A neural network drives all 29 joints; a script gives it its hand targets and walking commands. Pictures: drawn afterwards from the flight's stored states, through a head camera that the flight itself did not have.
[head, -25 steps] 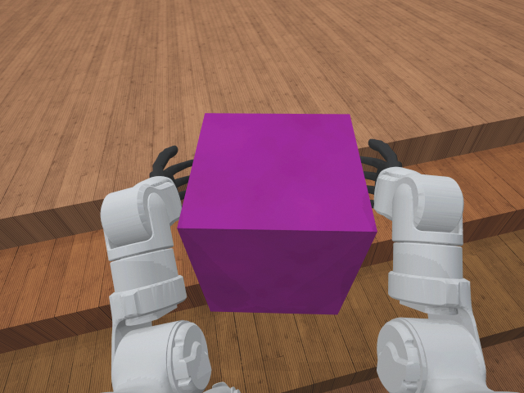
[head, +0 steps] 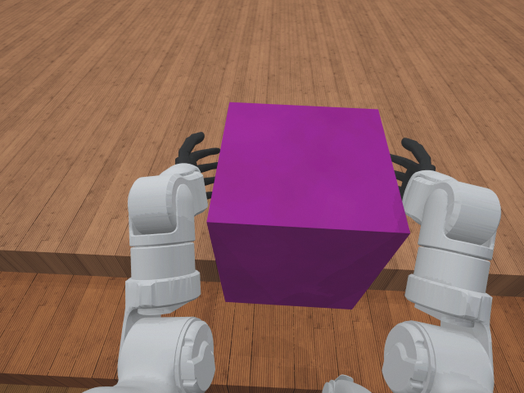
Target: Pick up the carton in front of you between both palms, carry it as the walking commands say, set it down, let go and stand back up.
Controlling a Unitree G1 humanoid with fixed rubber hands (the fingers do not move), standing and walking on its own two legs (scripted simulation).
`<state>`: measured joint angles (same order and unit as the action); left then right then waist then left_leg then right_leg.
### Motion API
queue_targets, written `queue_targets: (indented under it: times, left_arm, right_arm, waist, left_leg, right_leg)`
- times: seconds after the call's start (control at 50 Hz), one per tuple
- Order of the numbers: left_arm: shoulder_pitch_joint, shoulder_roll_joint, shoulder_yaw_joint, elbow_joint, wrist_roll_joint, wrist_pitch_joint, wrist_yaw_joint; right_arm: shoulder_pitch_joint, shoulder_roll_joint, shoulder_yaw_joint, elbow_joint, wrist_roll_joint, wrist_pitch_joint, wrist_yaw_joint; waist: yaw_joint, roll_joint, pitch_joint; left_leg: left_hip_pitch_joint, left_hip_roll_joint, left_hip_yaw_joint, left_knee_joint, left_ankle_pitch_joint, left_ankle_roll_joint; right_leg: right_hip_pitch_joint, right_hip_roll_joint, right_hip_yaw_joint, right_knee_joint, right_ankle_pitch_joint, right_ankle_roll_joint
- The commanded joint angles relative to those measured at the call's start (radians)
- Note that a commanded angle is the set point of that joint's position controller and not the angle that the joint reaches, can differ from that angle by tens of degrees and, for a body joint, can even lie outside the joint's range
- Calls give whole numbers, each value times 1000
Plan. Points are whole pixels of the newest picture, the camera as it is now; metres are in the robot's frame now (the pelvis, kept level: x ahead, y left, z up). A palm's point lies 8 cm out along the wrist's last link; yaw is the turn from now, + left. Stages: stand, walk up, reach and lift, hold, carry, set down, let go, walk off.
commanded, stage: carry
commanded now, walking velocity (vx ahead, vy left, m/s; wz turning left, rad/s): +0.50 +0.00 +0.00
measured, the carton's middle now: (295, 213) +0.37 +0.05 +0.09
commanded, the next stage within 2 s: none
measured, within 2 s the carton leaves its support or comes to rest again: neither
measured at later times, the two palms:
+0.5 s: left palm out of the picture +0.69 +0.20 +0.31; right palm (417, 11) +0.66 -0.10 +0.30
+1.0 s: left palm out of the picture +0.98 +0.23 +0.44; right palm out of the picture +1.02 -0.07 +0.45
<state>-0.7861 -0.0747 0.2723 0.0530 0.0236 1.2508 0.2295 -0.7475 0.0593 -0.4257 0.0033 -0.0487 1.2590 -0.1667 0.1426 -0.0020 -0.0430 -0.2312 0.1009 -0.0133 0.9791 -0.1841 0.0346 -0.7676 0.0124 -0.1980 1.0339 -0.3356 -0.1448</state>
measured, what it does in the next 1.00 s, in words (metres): climbs: left foot 0.14 m higher, then right foot 0.14 m higher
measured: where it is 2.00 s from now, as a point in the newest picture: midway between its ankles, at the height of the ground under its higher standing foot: (300, 140)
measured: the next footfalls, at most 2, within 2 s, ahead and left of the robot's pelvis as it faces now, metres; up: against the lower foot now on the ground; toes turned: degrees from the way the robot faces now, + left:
left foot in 0.38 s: +0.42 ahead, +0.17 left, +0.14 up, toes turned +7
right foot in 0.92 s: +0.83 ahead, -0.04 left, +0.28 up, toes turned -5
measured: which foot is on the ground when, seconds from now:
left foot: up 0.00-0.36, down 0.38-0.92, up 0.94-1.00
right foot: down 0.00-0.44, up 0.46-0.90, down 0.92-1.00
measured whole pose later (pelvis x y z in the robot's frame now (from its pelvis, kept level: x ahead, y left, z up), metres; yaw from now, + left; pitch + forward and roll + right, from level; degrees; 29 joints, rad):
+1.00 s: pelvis +0.64 +0.03 +0.28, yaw +1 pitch +2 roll -3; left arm -0.77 -0.08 0.27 0.06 0.03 1.24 0.23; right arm -0.74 0.07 -0.42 0.03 -0.07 1.25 -0.16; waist 0.14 0.01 -0.02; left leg -0.28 0.04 -0.09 1.23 -0.20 0.05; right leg -0.79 0.03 -0.22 1.03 -0.28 -0.15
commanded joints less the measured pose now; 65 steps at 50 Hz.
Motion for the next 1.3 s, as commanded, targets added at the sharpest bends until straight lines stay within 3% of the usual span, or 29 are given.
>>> queue_targets:
  times: [0.0, 0.04, 0.08, 0.12, 0.18, 0.26, 0.32, 0.38, 0.4, 0.42, 0.44, 0.46, 0.48, 0.52, 0.58, 0.62, 0.68, 0.76, 0.8, 0.82, 0.84, 0.88, 0.9, 0.92, 0.94, 0.96, 1.0, 1.1, 1.28]
  left_arm:
    - [-748, -908, -629, -150, -368, -38, -89]
    - [-816, -977, -653, -196, -390, -58, -112]
    - [-793, -974, -657, -208, -397, -66, -127]
    - [-737, -927, -646, -200, -368, -62, -126]
    - [-617, -824, -580, -149, -294, -34, -109]
    - [-558, -702, -498, -96, -231, 10, -97]
    - [-564, -674, -441, -66, -207, 30, -100]
    - [-522, -662, -382, 5, -157, 38, -96]
    - [-537, -680, -355, 11, -133, 34, -95]
    - [-521, -675, -341, 11, -101, 25, -92]
    - [-504, -695, -327, 22, -61, 15, -92]
    - [-459, -708, -316, 40, -39, 11, -94]
    - [-435, -727, -329, 55, -36, -3, -93]
    - [-567, -810, -375, -52, -52, -29, -97]
    - [-570, -795, -448, -113, -70, -62, -88]
    - [-525, -771, -487, -125, -78, -70, -79]
    - [-470, -732, -516, -124, -102, -49, -70]
    - [-495, -665, -496, -105, -117, -7, -53]
    - [-534, -676, -507, -95, -136, 13, -41]
    - [-552, -686, -502, -82, -149, 20, -35]
    - [-566, -695, -506, -77, -164, 24, -31]
    - [-589, -736, -518, -80, -196, 21, -32]
    - [-626, -767, -532, -91, -215, 14, -42]
    - [-641, -790, -545, -89, -231, 7, -54]
    - [-693, -828, -569, -92, -268, -5, -65]
    - [-668, -873, -589, -75, -310, -13, -81]
    - [-775, -955, -630, -147, -361, -41, -110]
    - [-693, -945, -631, -147, -345, -63, -123]
    - [-514, -725, -497, -85, -220, -3, -99]
  right_arm:
    - [-538, 700, 475, -6, 77, -16, 10]
    - [-625, 754, 510, -53, 87, -31, 18]
    - [-636, 746, 556, -92, 103, -46, 15]
    - [-620, 739, 597, -99, 117, -52, 14]
    - [-582, 729, 639, -79, 144, -28, 13]
    - [-585, 680, 625, -34, 156, 10, -6]
    - [-628, 709, 634, -4, 165, 25, -26]
    - [-653, 767, 648, 43, 207, 22, -32]
    - [-701, 783, 665, 45, 221, 12, -32]
    - [-711, 849, 690, 38, 257, 1, -22]
    - [-720, 922, 718, 25, 285, -15, -2]
    - [-730, 924, 727, 20, 315, -41, 5]
    - [-733, 918, 732, -37, 334, -59, 16]
    - [-891, 1022, 785, -141, 384, -89, 45]
    - [-841, 1017, 818, -169, 399, -108, 70]
    - [-755, 957, 811, -163, 383, -105, 66]
    - [-632, 831, 752, -121, 333, -80, 50]
    - [-583, 714, 669, -75, 282, -33, 35]
    - [-596, 680, 627, -55, 269, -13, 29]
    - [-594, 675, 604, -36, 255, -2, 26]
    - [-585, 662, 579, -26, 238, 4, 22]
    - [-580, 656, 536, -21, 194, 7, 15]
    - [-578, 654, 519, -12, 166, 4, 13]
    - [-562, 662, 510, 4, 126, 0, 10]
    - [-494, 663, 482, 17, 94, -6, 11]
    - [-534, 672, 479, 20, 74, -8, 9]
    - [-595, 753, 508, -32, 85, -27, 17]
    - [-599, 786, 606, -67, 115, -56, 25]
    - [-580, 712, 652, -70, 166, -11, -7]
  waist:
    - [-27, -119, -772]
    - [-77, -62, -549]
    - [-83, -16, -434]
    - [-88, 16, -403]
    - [-8, -90, -369]
    - [-53, -49, -222]
    - [-129, -223, -222]
    - [-247, -332, -417]
    - [-302, -216, -527]
    - [-335, -204, -610]
    - [-305, -115, -526]
    - [-246, 354, -681]
    - [-268, 235, -785]
    - [-236, 88, -564]
    - [-203, 20, -409]
    - [-202, 7, -372]
    - [-270, 98, -354]
    - [-199, 74, -180]
    - [-171, 151, -195]
    - [-143, 194, -245]
    - [-120, 250, -305]
    - [-12, 322, -444]
    - [58, 297, -504]
    - [39, 187, -544]
    - [-32, -258, -668]
    - [-61, -191, -734]
    - [-83, -36, -547]
    - [-41, 16, -466]
    - [-70, -140, -386]
  left_leg:
    - [-434, -194, -194, 946, -52, 24]
    - [-632, -106, -147, 937, -83, 56]
    - [-681, -61, -103, 869, -58, 79]
    - [-716, -48, -48, 780, -153, 79]
    - [-1121, -55, -4, 1153, -312, 117]
    - [-1226, 9, 77, 971, -317, 93]
    - [-619, 3, 204, 455, -170, 86]
    - [-277, -126, 325, 209, -34, 125]
    - [-116, -184, 318, -8, 47, 117]
    - [52, -205, 238, -238, 47, 89]
    - [253, -39, -52, -429, 286, 90]
    - [510, 240, -554, -374, 1172, 257]
    - [503, 244, -689, -453, 754, 355]
    - [373, 193, -574, -438, 146, 270]
    - [272, 174, -380, -532, -126, 185]
    - [340, 183, -306, -570, 28, 190]
    - [545, 235, -297, -618, 226, 242]
    - [324, 115, -55, -827, 72, 170]
    - [110, 66, 108, -953, 364, 171]
    - [73, 54, 184, -912, 761, 157]
    - [114, 74, 206, -820, 1161, 150]
    - [269, 85, 198, -489, 1510, 95]
    - [252, 63, 187, -193, 1444, 54]
    - [10, -11, 112, 80, 891, 46]
    - [-249, -227, 9, 577, -26, -25]
    - [-282, -202, -199, 795, -32, 24]
    - [-469, -132, -139, 836, -52, 59]
    - [-632, -79, -57, 603, -246, 56]
    - [-565, -37, 74, -65, 6, 13]
  right_leg:
    - [956, -307, 842, -474, 694, -281]
    - [796, -298, 751, -539, 146, -182]
    - [699, -291, 635, -582, -26, -118]
    - [701, -294, 553, -631, 10, -108]
    - [951, -368, 575, -669, 218, -173]
    - [867, -272, 389, -806, -38, -65]
    - [489, -161, 65, -1009, 255, -56]
    - [651, -198, -18, -685, 1502, -19]
    - [739, -148, -2, -357, 1624, 37]
    - [713, -134, 37, -84, 1534, 71]
    - [414, -88, 147, 125, 513, 112]
    - [153, 99, 298, 647, 49, 183]
    - [51, 103, 404, 890, 83, 135]
    - [-160, 18, 355, 930, 98, 70]
    - [-227, -46, 293, 841, 105, 41]
    - [-318, -60, 229, 725, 13, 42]
    - [-654, -58, 156, 1052, -140, 12]
    - [-581, -102, 47, 696, -148, 14]
    - [-195, -86, -29, 375, -42, -1]
    - [-1, -38, -88, 273, 58, -21]
    - [131, 8, -113, 196, 109, -30]
    - [355, 96, -113, -17, 111, -11]
    - [526, 107, -35, -241, 121, 19]
    - [739, 19, 253, -386, -15, -16]
    - [866, -304, 896, -581, 234, -222]
    - [840, -277, 941, -583, 235, -230]
    - [710, -257, 768, -523, 111, -161]
    - [802, -264, 574, -556, 242, -139]
    - [788, -215, 295, -656, 407, -86]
